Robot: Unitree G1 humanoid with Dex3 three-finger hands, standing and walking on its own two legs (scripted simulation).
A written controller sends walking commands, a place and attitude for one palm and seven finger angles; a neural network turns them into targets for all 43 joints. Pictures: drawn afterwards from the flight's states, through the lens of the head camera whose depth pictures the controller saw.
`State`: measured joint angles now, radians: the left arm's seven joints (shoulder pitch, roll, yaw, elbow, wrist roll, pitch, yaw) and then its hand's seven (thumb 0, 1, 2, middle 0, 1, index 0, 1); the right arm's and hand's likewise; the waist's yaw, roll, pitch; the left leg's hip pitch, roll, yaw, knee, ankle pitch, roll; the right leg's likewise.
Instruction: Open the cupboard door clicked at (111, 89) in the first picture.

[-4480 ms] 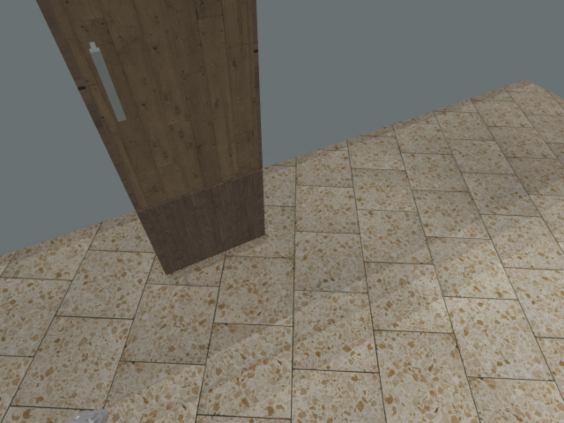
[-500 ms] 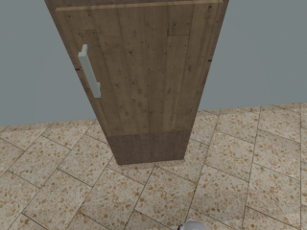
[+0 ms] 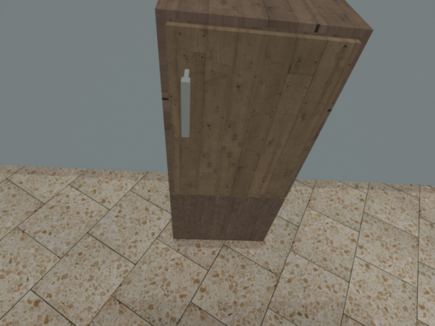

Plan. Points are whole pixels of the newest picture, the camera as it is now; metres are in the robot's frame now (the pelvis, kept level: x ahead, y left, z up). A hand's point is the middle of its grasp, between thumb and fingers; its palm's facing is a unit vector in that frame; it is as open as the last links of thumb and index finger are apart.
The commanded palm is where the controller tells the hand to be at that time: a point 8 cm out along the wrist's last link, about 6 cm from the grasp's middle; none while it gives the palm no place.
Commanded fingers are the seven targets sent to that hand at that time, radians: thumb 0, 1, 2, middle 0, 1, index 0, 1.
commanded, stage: come to a stop and stand still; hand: left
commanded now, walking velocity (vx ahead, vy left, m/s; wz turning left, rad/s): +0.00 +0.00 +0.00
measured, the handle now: (186, 104) +0.57 +0.13 +0.08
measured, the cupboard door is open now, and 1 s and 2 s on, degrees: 0 0 0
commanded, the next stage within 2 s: look again from close up in 0.68 s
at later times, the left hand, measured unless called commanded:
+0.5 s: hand out of the picture -0.04 +0.15 -0.17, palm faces -0.01 -0.99 -0.15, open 7.3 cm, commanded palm none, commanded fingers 0.00 0.90 0.90 -0.20 -0.30 -0.20 -0.30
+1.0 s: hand out of the picture -0.03 +0.17 -0.18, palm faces -0.01 -0.98 -0.19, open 7.3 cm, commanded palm none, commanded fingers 0.00 0.90 0.90 -0.20 -0.30 -0.20 -0.30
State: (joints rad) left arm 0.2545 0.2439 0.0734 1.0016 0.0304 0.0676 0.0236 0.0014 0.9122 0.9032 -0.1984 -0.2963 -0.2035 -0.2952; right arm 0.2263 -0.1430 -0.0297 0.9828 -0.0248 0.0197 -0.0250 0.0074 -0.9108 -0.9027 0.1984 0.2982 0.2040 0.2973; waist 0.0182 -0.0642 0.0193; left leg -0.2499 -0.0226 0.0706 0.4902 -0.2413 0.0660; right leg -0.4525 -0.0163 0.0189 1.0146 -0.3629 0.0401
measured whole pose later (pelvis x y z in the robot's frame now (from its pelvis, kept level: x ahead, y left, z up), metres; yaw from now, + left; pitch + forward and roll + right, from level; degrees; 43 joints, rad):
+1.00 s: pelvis -0.02 +0.01 -0.01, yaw -1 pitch +0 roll -1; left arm 0.35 0.12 -0.01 1.08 0.02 -0.03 0.05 0.00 0.91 0.90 -0.20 -0.30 -0.21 -0.30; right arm 0.30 -0.16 -0.01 1.06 -0.02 -0.01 -0.02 0.02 -0.93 -0.90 0.20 0.30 0.20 0.30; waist -0.01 0.02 0.01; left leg -0.31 -0.02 0.09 0.55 -0.25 0.08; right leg -0.18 0.00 -0.02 0.53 -0.34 0.00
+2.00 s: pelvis +0.03 -0.04 +0.00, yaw +5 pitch +2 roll -1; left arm 0.37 0.13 0.02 1.05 0.04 0.00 0.04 0.00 0.91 0.90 -0.20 -0.30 -0.20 -0.30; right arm 0.29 -0.14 -0.04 1.06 -0.03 0.02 -0.02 0.01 -0.91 -0.90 0.20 0.30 0.20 0.30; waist 0.00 -0.04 0.01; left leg -0.40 0.04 0.11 0.80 -0.40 0.03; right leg -0.20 0.01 -0.15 0.49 -0.33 -0.05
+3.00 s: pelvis +0.05 -0.13 +0.00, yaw +7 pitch +0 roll +0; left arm 0.28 0.20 0.06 1.03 0.03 0.05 0.03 0.00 0.91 0.90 -0.20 -0.30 -0.20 -0.30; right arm 0.22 -0.14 -0.03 0.98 -0.03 0.01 -0.03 0.00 -0.94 -0.90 0.20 0.30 0.21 0.30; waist 0.03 -0.05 0.03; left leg -0.23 -0.04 0.08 0.47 -0.25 0.07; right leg -0.38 -0.06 -0.03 0.84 -0.41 0.01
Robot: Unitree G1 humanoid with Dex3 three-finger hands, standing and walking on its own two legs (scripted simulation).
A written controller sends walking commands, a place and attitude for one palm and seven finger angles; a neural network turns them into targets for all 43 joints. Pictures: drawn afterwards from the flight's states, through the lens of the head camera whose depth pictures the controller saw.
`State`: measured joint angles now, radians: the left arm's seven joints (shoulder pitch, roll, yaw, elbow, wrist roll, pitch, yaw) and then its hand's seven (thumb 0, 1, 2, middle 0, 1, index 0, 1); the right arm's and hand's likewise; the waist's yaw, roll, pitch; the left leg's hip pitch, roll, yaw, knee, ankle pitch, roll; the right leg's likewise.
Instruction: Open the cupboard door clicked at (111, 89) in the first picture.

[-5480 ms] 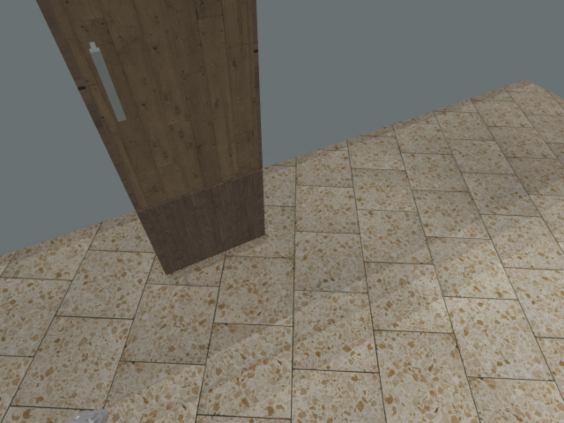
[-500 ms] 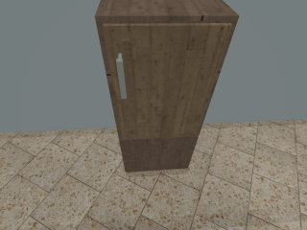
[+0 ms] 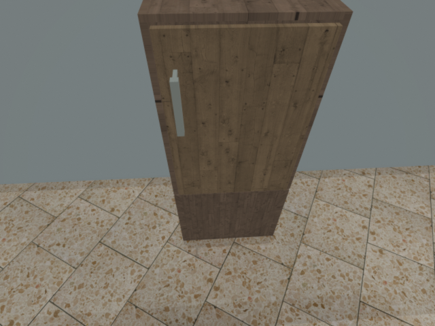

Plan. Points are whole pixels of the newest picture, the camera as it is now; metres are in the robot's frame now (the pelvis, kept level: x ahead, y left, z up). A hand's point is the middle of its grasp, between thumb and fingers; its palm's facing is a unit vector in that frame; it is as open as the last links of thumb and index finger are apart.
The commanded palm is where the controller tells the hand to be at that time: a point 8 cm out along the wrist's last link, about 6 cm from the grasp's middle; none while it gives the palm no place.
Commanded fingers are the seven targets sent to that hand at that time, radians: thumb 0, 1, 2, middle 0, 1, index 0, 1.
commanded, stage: look again from close up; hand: left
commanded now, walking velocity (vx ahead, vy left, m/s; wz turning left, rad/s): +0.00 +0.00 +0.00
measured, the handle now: (178, 104) +0.59 +0.13 +0.09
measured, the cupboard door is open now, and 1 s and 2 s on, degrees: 0 0 0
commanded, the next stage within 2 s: shuffle to correct the standing spot in 0.26 s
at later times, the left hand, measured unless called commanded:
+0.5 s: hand out of the picture +0.04 +0.20 -0.17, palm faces -0.02 -0.98 -0.22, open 7.3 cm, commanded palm none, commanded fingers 0.00 0.90 0.90 -0.20 -0.30 -0.20 -0.30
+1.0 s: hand out of the picture +0.01 +0.09 -0.18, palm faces +0.13 -0.98 -0.13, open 7.3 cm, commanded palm none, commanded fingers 0.00 0.90 0.90 -0.20 -0.30 -0.20 -0.30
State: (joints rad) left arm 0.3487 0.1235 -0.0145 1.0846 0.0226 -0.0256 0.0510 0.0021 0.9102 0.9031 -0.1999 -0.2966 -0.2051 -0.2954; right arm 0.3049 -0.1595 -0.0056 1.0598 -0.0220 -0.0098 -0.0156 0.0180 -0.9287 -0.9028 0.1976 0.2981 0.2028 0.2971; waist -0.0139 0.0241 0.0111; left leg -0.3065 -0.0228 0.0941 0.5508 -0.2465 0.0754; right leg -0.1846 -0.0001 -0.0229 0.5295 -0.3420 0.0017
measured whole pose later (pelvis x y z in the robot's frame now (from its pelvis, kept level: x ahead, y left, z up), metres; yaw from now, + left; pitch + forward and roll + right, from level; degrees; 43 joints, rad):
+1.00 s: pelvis +0.05 -0.05 +0.00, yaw +6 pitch +2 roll -1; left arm 0.37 0.13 0.02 1.05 0.04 0.00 0.04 0.00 0.91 0.90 -0.20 -0.30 -0.20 -0.30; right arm 0.29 -0.14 -0.04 1.06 -0.03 0.02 -0.02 0.01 -0.91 -0.90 0.20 0.30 0.20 0.30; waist 0.00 -0.04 0.01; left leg -0.40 0.04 0.11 0.80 -0.40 0.03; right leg -0.20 0.01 -0.15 0.49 -0.33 -0.05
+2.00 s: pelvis +0.07 -0.14 +0.01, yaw +8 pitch +0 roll +0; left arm 0.28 0.20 0.06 1.03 0.03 0.05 0.03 0.00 0.91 0.90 -0.20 -0.30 -0.20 -0.30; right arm 0.22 -0.14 -0.03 0.98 -0.03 0.01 -0.03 0.00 -0.94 -0.90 0.20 0.30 0.21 0.30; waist 0.03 -0.05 0.03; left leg -0.23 -0.04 0.08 0.47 -0.25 0.07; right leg -0.38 -0.06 -0.03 0.84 -0.41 0.01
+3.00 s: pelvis +0.09 -0.17 +0.01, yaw +6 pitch +0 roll +0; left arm 0.31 0.17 0.00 0.93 -0.03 0.04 0.04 0.00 0.91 0.90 -0.20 -0.30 -0.21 -0.30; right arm 0.24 -0.19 0.01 1.06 0.00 -0.02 -0.03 0.01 -0.91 -0.90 0.20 0.30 0.20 0.30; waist 0.00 0.00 0.04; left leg -0.20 0.03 0.09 0.48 -0.27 0.00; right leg -0.16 0.03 -0.03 0.46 -0.30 -0.04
